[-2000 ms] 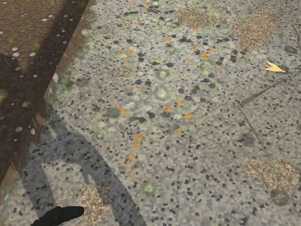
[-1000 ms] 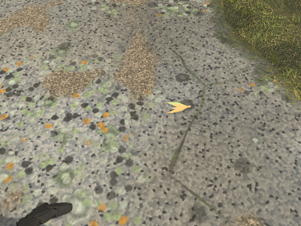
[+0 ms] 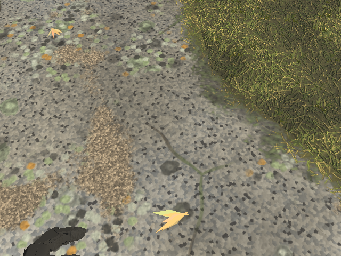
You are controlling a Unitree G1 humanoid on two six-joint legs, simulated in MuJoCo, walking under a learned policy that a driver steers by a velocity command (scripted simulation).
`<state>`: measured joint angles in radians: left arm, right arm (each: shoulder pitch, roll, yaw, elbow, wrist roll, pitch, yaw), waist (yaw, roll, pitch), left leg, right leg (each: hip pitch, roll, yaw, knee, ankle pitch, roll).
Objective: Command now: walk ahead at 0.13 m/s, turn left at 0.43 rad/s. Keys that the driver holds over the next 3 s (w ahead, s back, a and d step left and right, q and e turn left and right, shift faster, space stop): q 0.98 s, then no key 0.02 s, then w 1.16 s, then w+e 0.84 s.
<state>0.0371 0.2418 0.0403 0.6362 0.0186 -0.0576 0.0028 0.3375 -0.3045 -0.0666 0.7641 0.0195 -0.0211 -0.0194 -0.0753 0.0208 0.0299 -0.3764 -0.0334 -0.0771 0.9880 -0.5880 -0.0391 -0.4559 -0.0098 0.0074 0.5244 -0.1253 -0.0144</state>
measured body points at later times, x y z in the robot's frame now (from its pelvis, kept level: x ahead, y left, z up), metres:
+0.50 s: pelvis +0.03 +0.04 +0.01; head +0.05 +0.08 +0.46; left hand +0.09 +0.36 -0.11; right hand +0.25 -0.19 -0.06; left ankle +0.03 +0.13 -0.73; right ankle +0.08 -0.11 -0.64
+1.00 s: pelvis +0.04 +0.01 +0.01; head +0.08 +0.01 +0.46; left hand +0.00 +0.32 -0.08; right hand +0.33 -0.16 -0.09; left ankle -0.05 +0.11 -0.65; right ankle +0.10 -0.09 -0.73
